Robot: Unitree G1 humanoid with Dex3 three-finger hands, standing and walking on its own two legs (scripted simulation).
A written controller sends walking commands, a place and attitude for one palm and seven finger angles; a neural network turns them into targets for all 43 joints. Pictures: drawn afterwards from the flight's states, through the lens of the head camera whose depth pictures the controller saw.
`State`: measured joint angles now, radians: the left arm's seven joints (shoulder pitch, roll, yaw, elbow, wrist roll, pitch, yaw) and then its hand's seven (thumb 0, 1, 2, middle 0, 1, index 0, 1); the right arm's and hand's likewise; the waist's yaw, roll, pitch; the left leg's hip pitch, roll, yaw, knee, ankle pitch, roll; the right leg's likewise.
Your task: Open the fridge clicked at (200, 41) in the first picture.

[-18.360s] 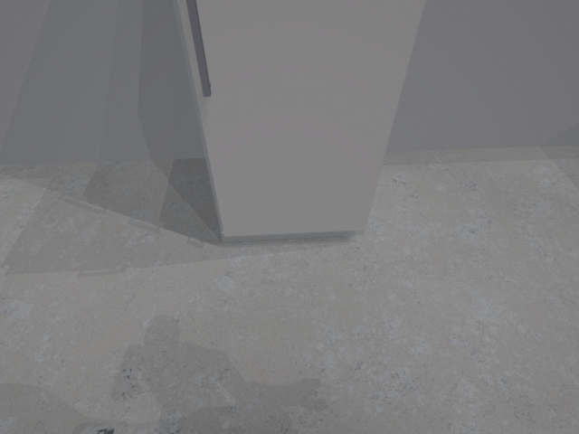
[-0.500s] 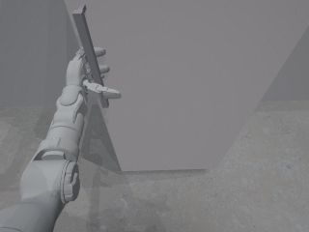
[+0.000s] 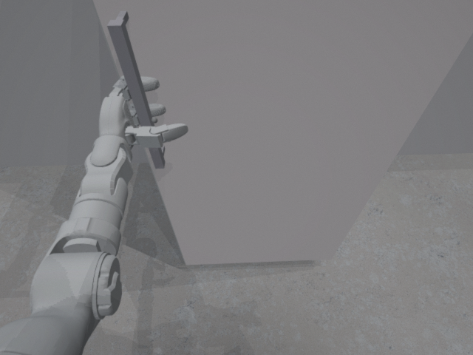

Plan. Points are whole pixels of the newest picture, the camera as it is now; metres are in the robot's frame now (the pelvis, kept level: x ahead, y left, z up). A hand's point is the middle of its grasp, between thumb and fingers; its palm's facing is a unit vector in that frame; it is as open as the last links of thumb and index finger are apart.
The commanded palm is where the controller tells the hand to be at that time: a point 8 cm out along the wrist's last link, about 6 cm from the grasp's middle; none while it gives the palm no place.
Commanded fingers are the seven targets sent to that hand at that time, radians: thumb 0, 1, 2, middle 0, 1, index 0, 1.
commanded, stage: grip the handle and tug to test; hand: left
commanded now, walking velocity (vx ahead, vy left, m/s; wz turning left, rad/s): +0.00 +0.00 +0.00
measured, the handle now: (144, 103) +0.52 +0.17 +0.15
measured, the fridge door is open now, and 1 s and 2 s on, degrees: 0 0 10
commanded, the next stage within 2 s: pull the door a little, standing still in 1.08 s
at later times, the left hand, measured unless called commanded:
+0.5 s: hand (153, 119) +0.46 +0.14 +0.16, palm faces +0.06 -1.00 +0.01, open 5.4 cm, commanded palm +0.43 +0.18 +0.16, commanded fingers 0.00 0.90 0.90 -0.45 -1.40 -0.45 -1.40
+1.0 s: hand (153, 121) +0.46 +0.14 +0.16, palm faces +0.05 -1.00 +0.01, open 5.5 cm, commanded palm +0.41 +0.18 +0.16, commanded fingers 0.00 0.90 0.90 -0.45 -1.40 -0.45 -1.40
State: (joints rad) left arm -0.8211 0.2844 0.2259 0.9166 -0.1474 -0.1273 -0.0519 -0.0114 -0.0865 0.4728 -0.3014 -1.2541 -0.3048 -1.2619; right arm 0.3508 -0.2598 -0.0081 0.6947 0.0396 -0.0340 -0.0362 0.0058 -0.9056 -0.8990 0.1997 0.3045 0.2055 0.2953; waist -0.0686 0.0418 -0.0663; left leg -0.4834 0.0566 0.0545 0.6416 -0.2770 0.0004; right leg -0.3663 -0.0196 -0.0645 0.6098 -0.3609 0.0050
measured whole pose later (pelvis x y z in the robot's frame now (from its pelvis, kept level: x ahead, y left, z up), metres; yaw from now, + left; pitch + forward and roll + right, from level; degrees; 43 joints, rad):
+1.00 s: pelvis +0.03 +0.00 +0.01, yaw -1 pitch +6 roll +0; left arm -0.61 0.25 0.22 0.59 -0.17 0.02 -0.04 0.01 0.80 0.80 -0.31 -1.40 -0.32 -1.40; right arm 0.31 -0.25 -0.01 0.64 0.05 0.02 -0.03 0.01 -0.91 -0.90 0.20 0.30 0.20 0.30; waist -0.05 0.04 -0.08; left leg -0.39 0.05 0.07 0.58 -0.30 -0.01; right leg -0.27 -0.02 -0.05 0.54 -0.37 0.01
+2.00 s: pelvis +0.13 -0.01 +0.04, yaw -6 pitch +4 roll +1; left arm 0.43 0.23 0.08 -0.47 -0.09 0.02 0.06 -0.03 0.64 0.79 -0.38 -1.36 -0.34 -1.38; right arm 0.17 -0.22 0.02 0.49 -0.03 0.02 -0.03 0.01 -0.91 -0.90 0.20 0.30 0.20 0.30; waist 0.01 0.07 0.00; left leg -0.12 0.02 -0.04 0.44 -0.15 0.01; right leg -0.25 0.00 -0.03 0.72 -0.31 0.03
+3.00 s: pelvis +0.10 -0.32 +0.01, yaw +39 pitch -2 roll -1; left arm 0.26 0.28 0.22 -0.38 -0.03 -0.07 0.08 -0.06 0.67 0.81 -0.45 -1.40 -0.28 -1.36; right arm 0.16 -0.17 -0.03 0.64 -0.03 -0.13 -0.09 0.01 -0.90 -0.90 0.20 0.30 0.21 0.30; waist -0.02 0.05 0.15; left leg -0.25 0.06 -0.10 0.47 -0.18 -0.04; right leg -0.60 0.01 -0.01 1.16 -0.42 0.06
